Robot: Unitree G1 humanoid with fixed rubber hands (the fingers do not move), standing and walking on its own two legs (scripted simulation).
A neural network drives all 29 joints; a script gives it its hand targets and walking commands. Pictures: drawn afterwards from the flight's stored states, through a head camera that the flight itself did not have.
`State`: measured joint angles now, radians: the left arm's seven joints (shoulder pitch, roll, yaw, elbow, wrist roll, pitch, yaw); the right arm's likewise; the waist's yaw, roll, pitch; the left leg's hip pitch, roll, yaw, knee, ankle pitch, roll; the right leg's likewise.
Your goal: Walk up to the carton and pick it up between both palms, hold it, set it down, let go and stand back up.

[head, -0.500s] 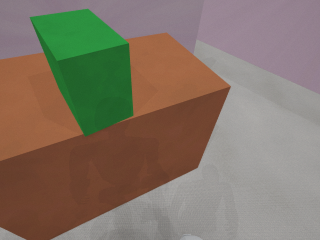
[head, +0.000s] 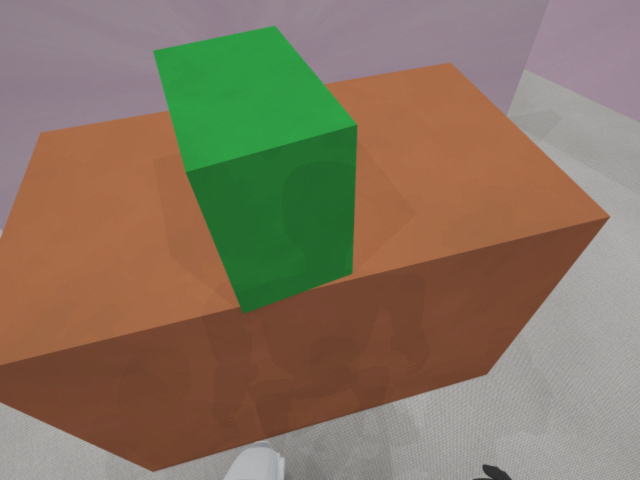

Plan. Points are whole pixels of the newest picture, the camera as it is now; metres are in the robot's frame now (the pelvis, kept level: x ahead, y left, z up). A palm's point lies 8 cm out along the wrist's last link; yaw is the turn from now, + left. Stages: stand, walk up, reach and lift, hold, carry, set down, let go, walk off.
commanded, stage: walk up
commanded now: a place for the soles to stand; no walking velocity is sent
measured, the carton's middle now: (259, 169) +0.52 +0.12 +0.10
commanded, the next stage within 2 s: none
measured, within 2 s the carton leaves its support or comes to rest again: neither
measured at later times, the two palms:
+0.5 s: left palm out of the picture +0.09 +0.35 -0.13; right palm out of the picture +0.08 -0.17 -0.13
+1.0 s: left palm out of the picture +0.07 +0.33 -0.14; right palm out of the picture +0.01 -0.13 -0.13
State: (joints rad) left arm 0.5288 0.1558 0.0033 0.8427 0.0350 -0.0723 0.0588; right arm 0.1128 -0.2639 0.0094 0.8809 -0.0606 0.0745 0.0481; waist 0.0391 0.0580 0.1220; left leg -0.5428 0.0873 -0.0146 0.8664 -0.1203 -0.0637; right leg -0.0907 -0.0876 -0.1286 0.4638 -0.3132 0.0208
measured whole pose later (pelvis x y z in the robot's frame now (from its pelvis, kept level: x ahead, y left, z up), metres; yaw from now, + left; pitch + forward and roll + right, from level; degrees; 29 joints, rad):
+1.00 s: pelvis +0.00 +0.11 +0.00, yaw -9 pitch -2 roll +0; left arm 0.30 0.21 -0.02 0.94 0.01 0.00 0.01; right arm 0.27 -0.20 0.05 0.98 -0.02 0.00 -0.02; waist 0.00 -0.03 0.02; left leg -0.21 0.03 0.02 0.50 -0.24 -0.02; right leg -0.18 0.02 -0.01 0.51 -0.29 -0.03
